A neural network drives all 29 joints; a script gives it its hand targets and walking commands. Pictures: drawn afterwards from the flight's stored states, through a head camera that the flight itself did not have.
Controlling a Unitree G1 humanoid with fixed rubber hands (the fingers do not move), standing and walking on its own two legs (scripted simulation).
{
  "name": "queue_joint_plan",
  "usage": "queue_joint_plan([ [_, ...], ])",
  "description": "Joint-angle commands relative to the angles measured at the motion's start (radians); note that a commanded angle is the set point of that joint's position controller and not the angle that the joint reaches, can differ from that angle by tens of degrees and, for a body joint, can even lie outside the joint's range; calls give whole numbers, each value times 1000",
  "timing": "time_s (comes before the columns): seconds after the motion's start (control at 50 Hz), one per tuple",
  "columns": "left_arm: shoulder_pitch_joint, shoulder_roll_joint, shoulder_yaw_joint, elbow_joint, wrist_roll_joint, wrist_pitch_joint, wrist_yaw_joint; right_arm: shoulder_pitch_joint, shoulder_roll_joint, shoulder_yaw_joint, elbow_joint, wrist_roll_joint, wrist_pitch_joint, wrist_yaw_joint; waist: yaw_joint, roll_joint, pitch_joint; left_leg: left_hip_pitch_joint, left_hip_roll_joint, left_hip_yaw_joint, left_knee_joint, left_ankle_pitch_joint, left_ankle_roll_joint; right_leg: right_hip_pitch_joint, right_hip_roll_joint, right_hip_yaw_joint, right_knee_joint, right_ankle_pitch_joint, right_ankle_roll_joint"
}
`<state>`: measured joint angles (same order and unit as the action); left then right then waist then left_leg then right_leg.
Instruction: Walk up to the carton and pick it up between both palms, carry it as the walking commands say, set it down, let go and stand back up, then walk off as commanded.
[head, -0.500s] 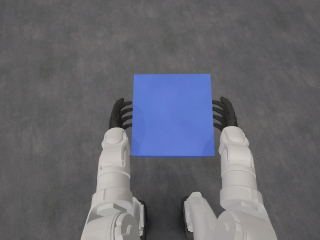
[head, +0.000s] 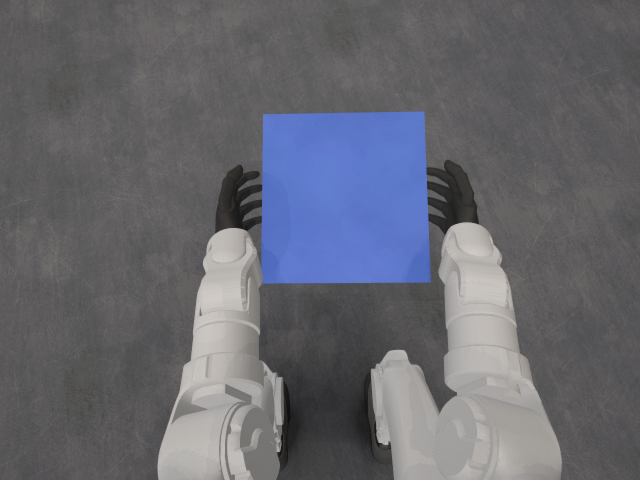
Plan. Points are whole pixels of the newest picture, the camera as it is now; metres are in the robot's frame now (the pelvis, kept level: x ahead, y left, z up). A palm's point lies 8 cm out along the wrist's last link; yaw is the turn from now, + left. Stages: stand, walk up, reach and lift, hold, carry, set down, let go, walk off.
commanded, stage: set down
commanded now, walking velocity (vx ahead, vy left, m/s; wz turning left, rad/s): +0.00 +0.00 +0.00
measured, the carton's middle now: (341, 213) +0.47 -0.04 -0.16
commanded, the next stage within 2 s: none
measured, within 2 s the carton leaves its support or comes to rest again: neither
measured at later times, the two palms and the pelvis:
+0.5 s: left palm (254, 226) +0.45 +0.09 -0.14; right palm (443, 225) +0.44 -0.19 -0.14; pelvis -0.01 +0.00 -0.07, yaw +0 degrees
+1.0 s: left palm (267, 228) +0.48 +0.08 -0.23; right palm (429, 227) +0.46 -0.20 -0.24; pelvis -0.03 +0.00 -0.14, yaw -1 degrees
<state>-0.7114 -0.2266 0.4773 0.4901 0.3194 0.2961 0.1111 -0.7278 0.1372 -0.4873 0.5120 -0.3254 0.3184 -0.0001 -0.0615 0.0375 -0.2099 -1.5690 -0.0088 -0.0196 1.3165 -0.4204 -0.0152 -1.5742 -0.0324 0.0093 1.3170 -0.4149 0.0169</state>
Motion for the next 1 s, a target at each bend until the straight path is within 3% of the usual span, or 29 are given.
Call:
queue_joint_plan([
  [0.0,-577,-917,-594,146,-135,-2,-272,-543,883,567,131,143,-6,284,-32,-2,-801,384,-184,30,-81,159,-10,426,179,-35,-81,232,-2],
  [0.1,-655,-901,-557,170,-137,11,-262,-619,868,541,173,148,8,282,-19,-1,-804,303,-188,45,-42,69,-13,374,174,-40,-36,148,0],
  [0.14,-679,-904,-554,175,-146,13,-256,-635,866,531,186,150,9,279,-31,-7,-824,306,-190,43,-20,71,-14,353,175,-45,-13,145,1],
  [0.16,-689,-901,-537,186,-142,16,-255,-658,856,526,191,147,11,280,-19,-2,-821,288,-191,46,-16,54,-17,338,174,-47,-4,129,0],
  [0.46,-784,-869,-512,215,-164,0,-227,-759,819,516,207,168,-8,259,-26,-22,-888,159,-205,66,143,119,-27,238,177,-61,142,209,8],
  [0.98,-1015,-786,-468,259,-207,5,-227,-1002,747,515,245,206,-10,222,-8,-51,-922,-92,-198,117,368,35,-28,129,175,-72,349,171,8],
])
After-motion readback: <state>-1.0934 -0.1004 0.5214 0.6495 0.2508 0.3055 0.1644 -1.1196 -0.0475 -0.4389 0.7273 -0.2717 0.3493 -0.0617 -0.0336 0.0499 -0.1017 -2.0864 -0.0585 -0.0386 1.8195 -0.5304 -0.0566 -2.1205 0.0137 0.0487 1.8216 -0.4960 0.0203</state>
